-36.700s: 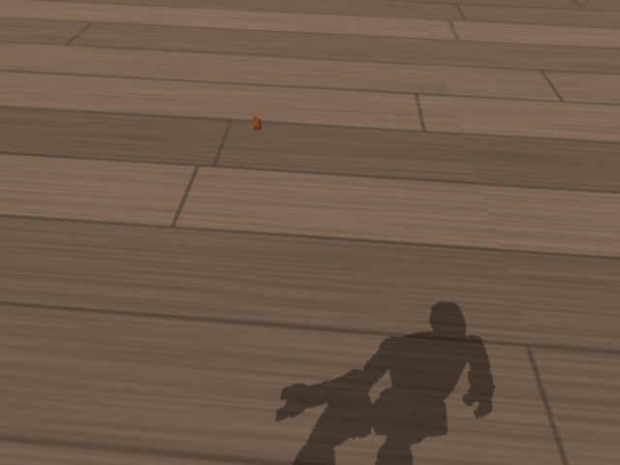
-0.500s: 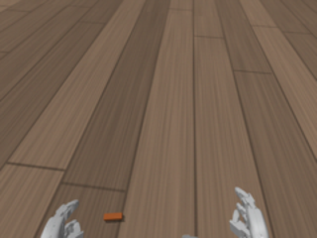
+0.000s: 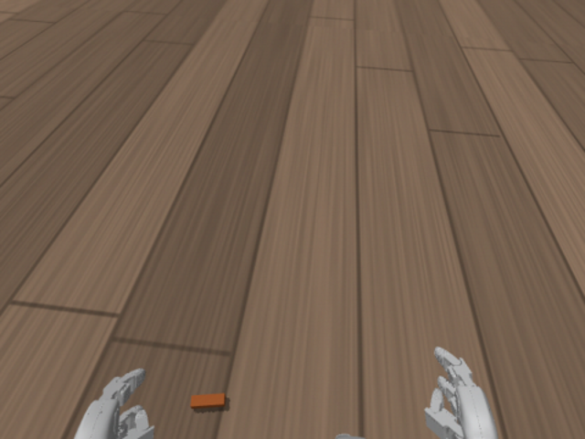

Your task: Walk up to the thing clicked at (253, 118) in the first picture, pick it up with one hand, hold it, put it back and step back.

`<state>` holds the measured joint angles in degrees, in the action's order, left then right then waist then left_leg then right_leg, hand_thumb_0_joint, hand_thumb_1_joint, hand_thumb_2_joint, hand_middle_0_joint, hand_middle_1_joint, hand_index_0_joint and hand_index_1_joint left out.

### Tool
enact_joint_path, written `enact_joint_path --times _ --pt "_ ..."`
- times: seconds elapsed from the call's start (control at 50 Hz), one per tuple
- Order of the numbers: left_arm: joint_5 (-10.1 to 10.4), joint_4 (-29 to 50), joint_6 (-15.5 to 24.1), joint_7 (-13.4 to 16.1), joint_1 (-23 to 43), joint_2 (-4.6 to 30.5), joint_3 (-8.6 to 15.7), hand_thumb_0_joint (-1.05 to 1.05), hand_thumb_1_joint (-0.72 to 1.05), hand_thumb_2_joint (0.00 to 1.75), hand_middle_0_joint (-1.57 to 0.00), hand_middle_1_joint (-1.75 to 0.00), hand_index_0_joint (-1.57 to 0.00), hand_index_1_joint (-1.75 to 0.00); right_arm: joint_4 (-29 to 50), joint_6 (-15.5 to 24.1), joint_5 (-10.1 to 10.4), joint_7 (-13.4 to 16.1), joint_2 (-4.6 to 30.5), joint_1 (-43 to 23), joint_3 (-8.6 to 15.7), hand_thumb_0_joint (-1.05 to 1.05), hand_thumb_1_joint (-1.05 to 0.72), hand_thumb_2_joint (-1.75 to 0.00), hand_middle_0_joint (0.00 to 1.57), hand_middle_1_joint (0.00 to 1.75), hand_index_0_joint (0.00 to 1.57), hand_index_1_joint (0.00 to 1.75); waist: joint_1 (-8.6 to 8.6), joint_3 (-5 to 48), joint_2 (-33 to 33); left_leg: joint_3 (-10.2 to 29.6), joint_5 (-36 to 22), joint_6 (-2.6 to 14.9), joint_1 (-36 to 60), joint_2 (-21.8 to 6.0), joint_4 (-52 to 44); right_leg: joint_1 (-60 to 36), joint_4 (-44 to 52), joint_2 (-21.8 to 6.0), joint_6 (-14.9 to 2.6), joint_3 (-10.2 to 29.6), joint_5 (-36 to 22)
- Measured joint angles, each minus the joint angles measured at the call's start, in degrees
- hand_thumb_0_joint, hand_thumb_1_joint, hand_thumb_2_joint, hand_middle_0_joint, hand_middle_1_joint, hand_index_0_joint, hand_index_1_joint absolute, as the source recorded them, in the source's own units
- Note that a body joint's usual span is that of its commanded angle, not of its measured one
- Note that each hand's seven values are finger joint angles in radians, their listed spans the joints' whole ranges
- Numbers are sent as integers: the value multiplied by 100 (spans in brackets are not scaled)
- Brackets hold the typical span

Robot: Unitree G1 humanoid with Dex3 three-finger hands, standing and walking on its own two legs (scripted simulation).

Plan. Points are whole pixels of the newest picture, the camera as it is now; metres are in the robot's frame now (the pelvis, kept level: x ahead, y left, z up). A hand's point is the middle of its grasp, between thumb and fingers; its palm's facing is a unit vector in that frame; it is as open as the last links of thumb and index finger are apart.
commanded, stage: home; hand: left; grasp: from above
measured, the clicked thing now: (208, 400) +0.37 +0.22 -0.70
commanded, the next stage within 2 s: stand in 0.26 s
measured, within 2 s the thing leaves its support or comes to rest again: neither
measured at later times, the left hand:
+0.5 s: hand out of the picture +0.15 +0.21 -0.08, palm faces +0.01 -0.95 -0.31, open 7.4 cm
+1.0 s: hand out of the picture +0.03 +0.24 -0.11, palm faces +0.06 -0.95 -0.31, open 7.4 cm
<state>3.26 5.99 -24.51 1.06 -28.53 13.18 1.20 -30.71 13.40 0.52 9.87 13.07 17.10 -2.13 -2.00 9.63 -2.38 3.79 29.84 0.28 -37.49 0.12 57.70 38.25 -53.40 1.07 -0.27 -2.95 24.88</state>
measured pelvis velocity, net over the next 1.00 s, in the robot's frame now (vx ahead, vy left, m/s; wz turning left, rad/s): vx -0.01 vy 0.01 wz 0.01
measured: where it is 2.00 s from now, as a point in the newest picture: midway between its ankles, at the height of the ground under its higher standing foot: outside the picture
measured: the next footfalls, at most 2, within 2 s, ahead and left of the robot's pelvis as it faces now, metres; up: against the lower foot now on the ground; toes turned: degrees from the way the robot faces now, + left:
none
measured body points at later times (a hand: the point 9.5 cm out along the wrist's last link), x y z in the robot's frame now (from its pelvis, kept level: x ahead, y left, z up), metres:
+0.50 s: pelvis -0.01 +0.00 +0.02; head +0.01 +0.01 +0.47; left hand +0.15 +0.26 -0.06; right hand +0.14 -0.25 -0.08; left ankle -0.01 +0.11 -0.68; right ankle +0.02 -0.12 -0.68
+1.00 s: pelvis -0.01 +0.01 +0.06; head -0.02 +0.01 +0.51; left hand +0.03 +0.29 -0.08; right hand +0.06 -0.26 -0.08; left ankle -0.01 +0.11 -0.68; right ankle +0.02 -0.12 -0.68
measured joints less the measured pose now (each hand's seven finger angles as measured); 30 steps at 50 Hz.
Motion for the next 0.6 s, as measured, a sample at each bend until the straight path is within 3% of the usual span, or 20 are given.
enact_joint_path --times 0.36,0.44,0.5,0.6 --pt "0 68 -22 11 -22 11 2 1 90 90 -20 -30 -20 -30 25 16 17 5 -11 4 -9 1 -90 -90 20 30 20 30 1 -24 5 -1 -18 8 -42 -4 20 32 5 5 9 1 -33" --pt "-505 -1857 1232 48 998 130 -131 1 90 90 -20 -30 -20 -30 -785 -560 -532 -419 112 -450 93 1 -91 -90 20 30 20 30 254 -649 206 -133 -220 56 656 107 -405 -555 208 -108 2 135 -120" --pt "-627 -3073 1675 44 1480 203 -63 1 90 90 -21 -30 -20 -30 -1288 -897 -498 -711 213 -633 169 1 -90 -90 20 30 20 30 350 -873 314 -200 -419 73 1091 184 -830 -919 478 -187 23 210 -240" --pt "-629 -4416 2015 66 1678 277 96 1 90 90 -20 -30 -20 -30 -1759 -1086 -413 -883 283 -603 373 1 -91 -90 20 30 20 31 338 -1004 351 -214 -688 101 1661 230 -1455 -1467 1039 -239 71 234 -465"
